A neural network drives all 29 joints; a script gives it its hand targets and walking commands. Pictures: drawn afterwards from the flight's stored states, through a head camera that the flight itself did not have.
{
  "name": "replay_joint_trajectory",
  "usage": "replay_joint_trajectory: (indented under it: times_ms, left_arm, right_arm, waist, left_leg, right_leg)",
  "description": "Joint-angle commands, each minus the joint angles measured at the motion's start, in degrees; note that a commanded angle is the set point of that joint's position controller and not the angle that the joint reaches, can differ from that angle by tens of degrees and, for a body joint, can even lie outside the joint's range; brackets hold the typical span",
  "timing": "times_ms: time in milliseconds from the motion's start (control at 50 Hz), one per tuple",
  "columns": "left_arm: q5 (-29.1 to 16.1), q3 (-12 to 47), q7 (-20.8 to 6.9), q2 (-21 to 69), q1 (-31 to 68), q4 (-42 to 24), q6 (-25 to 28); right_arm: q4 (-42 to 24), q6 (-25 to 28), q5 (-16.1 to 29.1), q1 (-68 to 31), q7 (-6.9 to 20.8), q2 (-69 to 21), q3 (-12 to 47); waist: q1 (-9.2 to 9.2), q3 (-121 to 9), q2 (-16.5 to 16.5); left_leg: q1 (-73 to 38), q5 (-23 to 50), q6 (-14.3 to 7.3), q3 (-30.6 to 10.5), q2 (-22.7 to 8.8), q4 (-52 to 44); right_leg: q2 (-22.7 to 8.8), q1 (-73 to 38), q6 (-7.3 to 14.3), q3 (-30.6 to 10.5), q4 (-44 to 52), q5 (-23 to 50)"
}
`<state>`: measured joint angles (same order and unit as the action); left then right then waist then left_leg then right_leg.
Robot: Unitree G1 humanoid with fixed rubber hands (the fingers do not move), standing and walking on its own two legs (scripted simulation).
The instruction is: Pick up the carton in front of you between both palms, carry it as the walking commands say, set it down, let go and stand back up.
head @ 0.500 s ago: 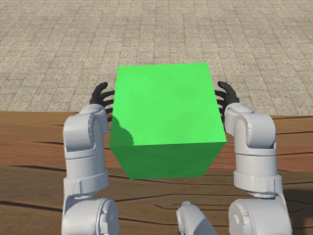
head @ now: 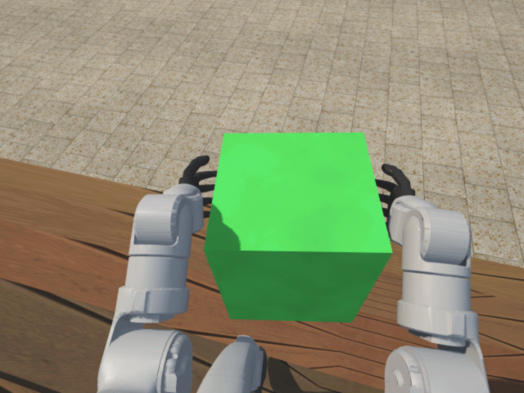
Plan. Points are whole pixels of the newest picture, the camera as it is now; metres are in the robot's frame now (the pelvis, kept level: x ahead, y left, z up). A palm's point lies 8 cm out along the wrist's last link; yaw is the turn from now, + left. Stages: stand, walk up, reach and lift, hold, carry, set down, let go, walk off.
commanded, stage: carry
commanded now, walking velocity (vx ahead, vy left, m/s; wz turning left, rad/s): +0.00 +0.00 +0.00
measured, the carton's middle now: (291, 233) +0.36 +0.03 +0.01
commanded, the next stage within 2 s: none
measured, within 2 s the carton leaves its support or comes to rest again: neither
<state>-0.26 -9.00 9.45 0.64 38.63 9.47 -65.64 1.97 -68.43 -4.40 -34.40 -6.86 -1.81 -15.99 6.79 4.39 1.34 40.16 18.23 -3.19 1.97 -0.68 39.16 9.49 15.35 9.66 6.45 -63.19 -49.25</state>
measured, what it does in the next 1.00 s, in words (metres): goes down: left foot 0.17 m lower, then right foot 0.17 m lower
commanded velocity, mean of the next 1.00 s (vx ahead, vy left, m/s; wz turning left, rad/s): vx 0.00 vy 0.00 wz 0.00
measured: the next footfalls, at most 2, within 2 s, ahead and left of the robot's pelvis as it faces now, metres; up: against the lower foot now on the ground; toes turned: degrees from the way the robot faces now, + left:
left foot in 0.06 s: +0.21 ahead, +0.05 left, -0.17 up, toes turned +1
right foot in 0.48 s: +0.50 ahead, -0.06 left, -0.33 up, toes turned +0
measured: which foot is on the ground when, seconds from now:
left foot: up 0.00-0.04, down 0.06-0.48, up 0.50-0.88, down 0.90-1.00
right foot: down 0.00-0.08, up 0.10-0.46, down 0.48-0.90, up 0.92-1.00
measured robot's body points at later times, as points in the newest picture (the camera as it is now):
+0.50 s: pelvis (305, 275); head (335, 122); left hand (255, 128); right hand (372, 128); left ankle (269, 380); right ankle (303, 321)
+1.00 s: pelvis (304, 191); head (325, 83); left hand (279, 96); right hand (358, 107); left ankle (285, 267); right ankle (317, 275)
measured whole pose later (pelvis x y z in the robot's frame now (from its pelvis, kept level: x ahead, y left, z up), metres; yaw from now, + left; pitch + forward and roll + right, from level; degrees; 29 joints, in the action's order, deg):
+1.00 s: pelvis +0.76 -0.01 -0.42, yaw +2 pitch -1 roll +1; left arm 3.0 -12.3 6.5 1.1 34.0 13.3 -61.9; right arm 12.5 -63.0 -1.7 -33.3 -8.7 0.6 -7.8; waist -6.3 -3.1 1.6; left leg 20.7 -20.5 -7.8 5.7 5.6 41.1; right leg 5.5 34.5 1.5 -1.1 -100.4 -31.5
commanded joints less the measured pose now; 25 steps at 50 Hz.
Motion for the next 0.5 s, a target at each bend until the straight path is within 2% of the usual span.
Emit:
replay_joint_trajectory:
  times_ms: [0,20,40,60,80,100,120,140,160,180,200,220,240,260,280,300,320,340,380,400,420,440,460,480]
  left_arm:
    - [-26.6,38.2,-15.9,67.8,39.3,-11.4,2.5]
    - [-25.7,38.5,-16.1,67.2,37.6,-11.1,2.9]
    - [-24.9,38.2,-16.2,65.6,37.3,-10.9,3.0]
    - [-23.5,37.9,-16.1,65.7,37.4,-10.0,2.8]
    - [-21.2,35.8,-15.9,63.5,33.8,-7.3,1.6]
    - [-18.0,32.7,-15.4,60.4,28.9,-4.7,1.5]
    - [-15.3,30.3,-15.4,58.2,28.0,-4.0,1.9]
    - [-13.5,29.4,-15.4,58.3,27.3,-3.1,2.6]
    - [-11.8,27.7,-15.2,58.3,24.2,-1.7,3.2]
    - [-11.0,26.5,-15.1,57.2,23.3,-1.4,4.0]
    - [-10.4,25.8,-15.2,57.0,25.7,-2.7,4.7]
    - [-10.3,26.3,-15.1,57.1,29.9,-4.2,5.5]
    - [-10.3,27.2,-14.9,57.4,29.2,-5.7,6.1]
    - [-10.7,27.7,-14.7,57.3,29.8,-7.0,6.6]
    - [-11.1,29.1,-14.6,56.8,29.7,-9.6,6.9]
    - [-11.5,30.0,-14.3,57.1,29.5,-9.8,7.1]
    - [-12.2,30.9,-14.0,57.3,28.8,-10.6,7.2]
    - [-12.5,31.8,-13.9,56.5,29.3,-12.0,7.1]
    - [-14.1,34.1,-13.6,55.3,30.1,-13.8,5.9]
    - [-15.1,34.9,-13.6,54.5,29.7,-14.1,5.1]
    - [-15.7,35.7,-13.5,53.5,28.8,-13.1,4.4]
    - [-15.5,36.0,-13.8,52.3,27.8,-12.5,3.9]
    - [-15.8,34.2,-14.3,51.3,26.1,-10.5,3.5]
    - [-16.4,34.7,-14.4,49.9,25.5,-7.7,3.5]
  right_arm:
    - [-6.3,3.9,20.9,-40.4,10.5,-58.1,39.7]
    - [-6.8,4.1,20.9,-40.2,10.6,-56.6,40.6]
    - [-4.9,4.5,20.6,-38.9,10.8,-55.1,40.9]
    - [-2.7,4.5,21.6,-36.5,11.4,-55.8,41.4]
    - [0.3,4.9,21.2,-32.9,11.6,-55.2,41.8]
    - [1.1,5.2,23.4,-33.8,12.2,-58.7,43.4]
    - [-0.4,5.4,26.7,-36.5,13.0,-62.4,46.4]
    - [-2.4,5.6,29.8,-41.6,13.6,-64.6,48.4]
    - [-2.1,5.8,32.2,-44.1,14.1,-65.9,49.8]
    - [-2.4,6.6,33.6,-45.8,14.4,-66.2,50.0]
    - [-3.3,7.8,34.7,-48.0,14.5,-67.9,50.0]
    - [-3.4,8.6,35.6,-50.2,14.6,-68.3,50.1]
    - [-3.3,9.2,36.2,-49.2,14.6,-69.4,50.8]
    - [-3.7,9.5,36.2,-49.0,14.6,-69.6,50.8]
    - [-3.9,9.7,36.5,-48.0,14.6,-70.0,50.4]
    - [-4.3,9.7,36.3,-47.7,14.3,-69.2,50.1]
    - [-4.5,9.8,35.6,-45.8,14.1,-68.0,49.3]
    - [-4.2,9.8,34.8,-44.0,13.8,-66.9,49.4]
    - [-2.5,9.6,32.8,-39.2,13.4,-64.1,47.3]
    - [-0.7,9.2,31.3,-35.5,13.2,-62.7,46.2]
    - [1.1,8.7,29.7,-32.9,13.0,-61.0,44.6]
    - [3.8,8.1,28.3,-30.8,13.1,-59.9,43.0]
    - [3.8,7.8,26.7,-32.0,13.0,-58.6,42.5]
    - [4.2,7.2,25.8,-33.7,12.9,-57.7,41.2]
  waist:
    - [-2.88,-31.8,-10.1]
    - [-10.53,-36.4,-8.3]
    - [-20.26,-37.3,4.8]
    - [-22.23,-28.6,14.3]
    - [-15.52,-35.3,15.4]
    - [-14.21,-36.9,4.7]
    - [-12.95,-33.0,-3.0]
    - [-11.70,-28.3,-6.7]
    - [-10.89,-29.6,-5.0]
    - [-11.19,-32.0,-5.2]
    - [-11.91,-32.5,-1.4]
    - [-11.33,-30.7,0.8]
    - [-10.39,-33.5,3.2]
    - [-9.92,-34.1,1.0]
    - [-12.42,-34.2,-4.8]
    - [-13.62,-33.9,-3.5]
    - [-13.87,-31.6,-5.1]
    - [-14.44,-29.3,-2.9]
    - [-13.90,-25.4,2.3]
    - [-12.88,-24.0,4.0]
    - [-9.20,-27.3,6.6]
    - [-1.02,-34.6,4.9]
    - [5.88,-30.4,-7.5]
    - [1.01,-30.3,-14.7]
  left_leg:
    - [-24.8,11.5,-2.4,6.0,4.0,-4.2]
    - [-39.5,11.9,-2.6,9.0,5.7,-0.3]
    - [-55.7,9.5,-4.5,6.4,3.6,-7.8]
    - [-58.5,17.0,-8.3,-0.7,-2.9,-12.4]
    - [-72.8,39.0,-16.8,-23.2,-14.9,0.5]
    - [-69.2,11.4,-20.2,-30.4,-18.4,0.9]
    - [-57.9,3.1,-17.4,-29.5,-14.9,-2.3]
    - [-53.2,5.3,-12.8,-24.1,-11.0,0.1]
    - [-53.6,14.0,-11.2,-23.9,-10.4,4.1]
    - [-46.5,8.1,-13.2,-26.0,-11.8,2.7]
    - [-38.9,4.3,-15.4,-31.7,-12.7,-1.1]
    - [-37.0,12.9,-14.5,-30.6,-11.9,-1.7]
    - [-38.5,16.6,-13.4,-28.6,-12.4,3.9]
    - [-40.2,16.8,-11.7,-25.2,-11.1,6.9]
    - [-43.7,-2.4,-9.1,-20.9,-4.3,14.8]
    - [-45.0,-5.7,-8.2,-19.4,-2.4,17.3]
    - [-37.7,-17.1,-8.4,-14.9,0.0,19.2]
    - [-33.0,-19.3,-8.2,-13.2,0.9,17.0]
    - [-22.4,-19.3,-7.0,-8.6,1.8,18.7]
    - [-21.6,-20.5,-6.3,-7.2,1.8,22.3]
    - [-18.9,-12.3,-5.0,-4.3,2.0,30.4]
    - [-11.8,2.6,-2.1,-4.8,-2.4,44.1]
    - [-5.4,-27.4,1.7,1.6,5.5,71.6]
    - [13.2,-63.1,3.7,-1.0,9.4,79.4]
  right_leg:
    - [-11.1,-7.3,-4.3,-9.5,-3.8,69.8]
    - [-12.8,0.0,-6.1,-6.0,-15.9,79.4]
    - [-9.8,13.9,-10.3,-1.6,-36.5,68.7]
    - [0.9,24.7,-11.5,1.3,-54.0,11.8]
    - [0.5,40.2,-12.1,-10.2,-54.7,2.0]
    - [-4.4,42.0,-10.0,-17.4,-43.6,10.1]
    - [-6.9,37.7,-8.4,-15.0,-33.5,12.0]
    - [-8.4,38.1,-8.1,-11.5,-25.5,14.4]
    - [-8.9,39.5,-7.7,-10.8,-21.5,19.6]
    - [-9.7,35.4,-8.8,-13.1,-10.5,27.1]
    - [-9.2,29.2,-9.5,-11.5,-2.2,27.6]
    - [-8.7,26.8,-9.8,-9.4,-3.4,27.5]
    - [-10.0,26.3,-8.0,-9.8,-11.0,35.3]
    - [-10.7,29.1,-7.1,-10.1,-9.5,37.0]
    - [-9.3,33.5,-7.4,-9.5,3.7,53.6]
    - [-8.3,33.5,-7.1,-7.4,6.9,58.0]
    - [-7.6,26.1,-8.6,-5.6,17.9,68.0]
    - [-6.3,19.4,-9.1,-2.7,23.9,67.0]
    - [-5.4,4.2,-8.8,0.2,31.6,69.8]
    - [-6.5,1.4,-8.2,0.2,37.0,73.3]
    - [-3.7,-9.2,-7.9,5.7,32.9,76.5]
    - [-7.5,-26.2,-6.0,-0.2,29.5,74.9]
    - [-13.2,-26.8,-1.1,-4.2,38.6,72.1]
    - [-23.8,-39.0,5.1,-20.9,22.7,96.0]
